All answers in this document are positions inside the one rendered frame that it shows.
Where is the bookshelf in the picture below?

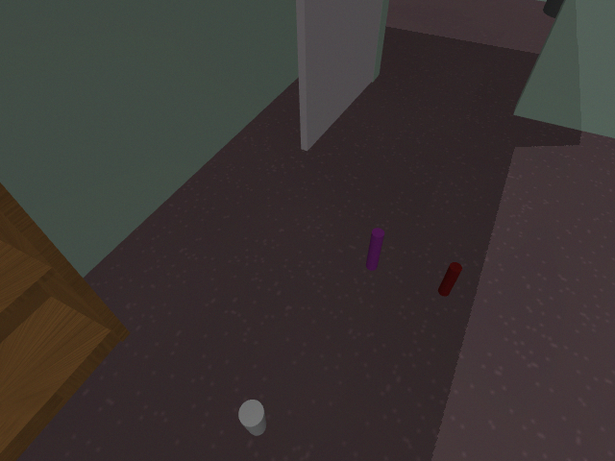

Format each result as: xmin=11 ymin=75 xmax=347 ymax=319
xmin=0 ymin=182 xmax=130 ymax=461

